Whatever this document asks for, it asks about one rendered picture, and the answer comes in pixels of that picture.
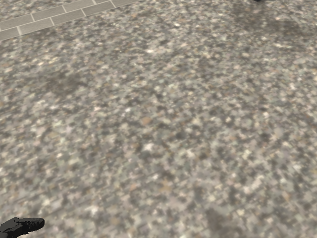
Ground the robot left hand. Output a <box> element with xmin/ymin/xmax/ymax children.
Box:
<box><xmin>0</xmin><ymin>217</ymin><xmax>45</xmax><ymax>238</ymax></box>

